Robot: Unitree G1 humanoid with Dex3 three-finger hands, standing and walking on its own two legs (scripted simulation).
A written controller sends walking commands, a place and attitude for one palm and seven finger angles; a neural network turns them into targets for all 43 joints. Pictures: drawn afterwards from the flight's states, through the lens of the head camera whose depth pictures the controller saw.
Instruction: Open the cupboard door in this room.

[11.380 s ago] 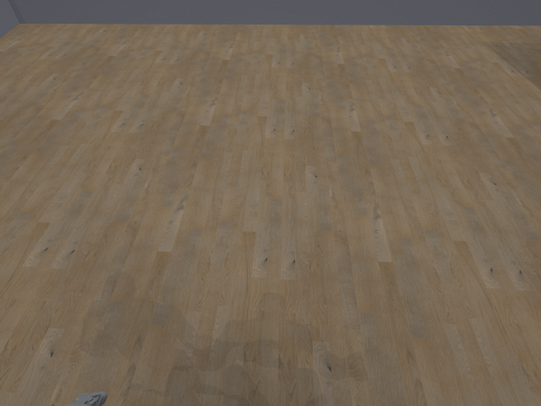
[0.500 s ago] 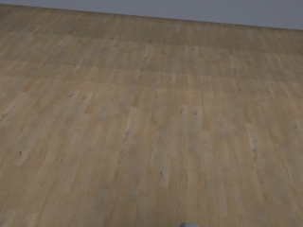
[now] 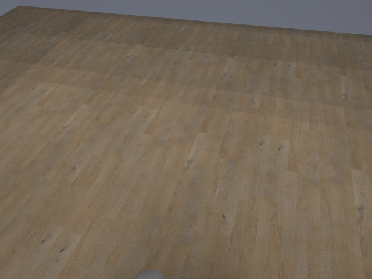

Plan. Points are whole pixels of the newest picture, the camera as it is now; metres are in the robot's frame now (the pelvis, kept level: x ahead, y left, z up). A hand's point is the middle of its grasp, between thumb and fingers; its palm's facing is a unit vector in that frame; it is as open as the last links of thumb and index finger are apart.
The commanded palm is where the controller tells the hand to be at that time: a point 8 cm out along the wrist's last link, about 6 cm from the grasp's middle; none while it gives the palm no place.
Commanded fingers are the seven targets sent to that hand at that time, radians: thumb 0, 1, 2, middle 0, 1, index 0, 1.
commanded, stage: turn or walk to find it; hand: left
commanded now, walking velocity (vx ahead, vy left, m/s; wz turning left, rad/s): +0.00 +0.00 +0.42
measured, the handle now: out of the picture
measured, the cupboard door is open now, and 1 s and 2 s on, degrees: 0 0 0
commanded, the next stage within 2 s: none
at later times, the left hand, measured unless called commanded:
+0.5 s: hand out of the picture +0.03 +0.27 -0.17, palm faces +0.23 -0.94 -0.24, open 7.4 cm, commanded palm none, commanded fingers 0.00 0.90 0.90 -0.20 -0.30 -0.20 -0.30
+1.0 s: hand out of the picture -0.06 +0.20 -0.16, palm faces +0.43 -0.87 -0.25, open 7.4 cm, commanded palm none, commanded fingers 0.00 0.90 0.90 -0.20 -0.30 -0.20 -0.30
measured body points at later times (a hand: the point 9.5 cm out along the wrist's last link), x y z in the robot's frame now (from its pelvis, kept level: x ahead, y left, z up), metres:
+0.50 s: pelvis -0.01 +0.05 +0.00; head +0.01 +0.07 +0.45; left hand +0.02 +0.32 -0.15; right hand +0.11 -0.18 -0.13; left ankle -0.03 +0.14 -0.74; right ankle +0.00 -0.11 -0.68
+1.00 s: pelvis -0.03 +0.00 +0.00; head +0.00 +0.00 +0.45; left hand -0.08 +0.24 -0.14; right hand +0.11 -0.23 -0.16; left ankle -0.13 +0.13 -0.68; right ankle +0.02 -0.09 -0.74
